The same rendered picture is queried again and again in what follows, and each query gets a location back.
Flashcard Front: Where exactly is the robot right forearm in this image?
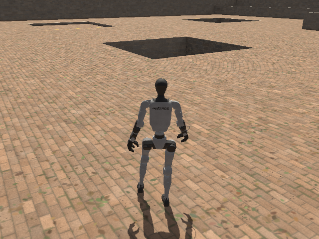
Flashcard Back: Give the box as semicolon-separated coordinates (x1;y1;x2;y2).
179;120;187;136

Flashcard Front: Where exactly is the right robot upper arm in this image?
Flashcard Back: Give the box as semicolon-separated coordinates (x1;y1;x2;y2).
171;100;184;127

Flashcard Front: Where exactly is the left robot shin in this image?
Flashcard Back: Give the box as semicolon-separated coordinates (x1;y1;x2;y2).
139;155;147;187

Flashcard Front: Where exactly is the robot right foot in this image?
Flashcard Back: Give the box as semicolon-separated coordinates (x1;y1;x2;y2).
161;194;169;207

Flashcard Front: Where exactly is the left robot upper arm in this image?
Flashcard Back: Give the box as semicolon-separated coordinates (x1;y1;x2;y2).
136;100;151;127

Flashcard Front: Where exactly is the left robot hand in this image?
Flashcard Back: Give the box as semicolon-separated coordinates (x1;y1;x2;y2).
127;140;139;152

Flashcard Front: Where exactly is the robot left forearm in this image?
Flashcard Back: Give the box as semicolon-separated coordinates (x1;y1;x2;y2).
129;120;141;142

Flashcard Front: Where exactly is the right robot hand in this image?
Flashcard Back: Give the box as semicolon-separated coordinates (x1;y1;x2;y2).
177;134;188;142

